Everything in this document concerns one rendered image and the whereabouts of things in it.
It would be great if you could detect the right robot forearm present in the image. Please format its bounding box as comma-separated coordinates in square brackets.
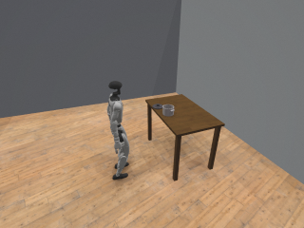
[111, 122, 120, 143]

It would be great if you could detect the robot left foot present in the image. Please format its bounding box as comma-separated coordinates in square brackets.
[114, 162, 129, 169]

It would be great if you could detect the right robot hand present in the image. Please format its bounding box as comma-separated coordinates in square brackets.
[114, 142, 123, 154]

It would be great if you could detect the table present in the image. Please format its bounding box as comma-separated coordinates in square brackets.
[145, 94, 225, 181]

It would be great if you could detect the robot left upper arm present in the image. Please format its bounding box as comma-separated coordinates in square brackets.
[106, 93, 112, 113]

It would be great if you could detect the lid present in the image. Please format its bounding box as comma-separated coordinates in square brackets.
[152, 104, 163, 109]

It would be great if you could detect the right robot thigh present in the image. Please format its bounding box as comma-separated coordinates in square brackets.
[118, 131, 130, 159]

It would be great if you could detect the pot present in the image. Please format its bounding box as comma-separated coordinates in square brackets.
[162, 104, 175, 117]

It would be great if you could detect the robot right upper arm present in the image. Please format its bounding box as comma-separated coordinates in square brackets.
[110, 102, 122, 125]

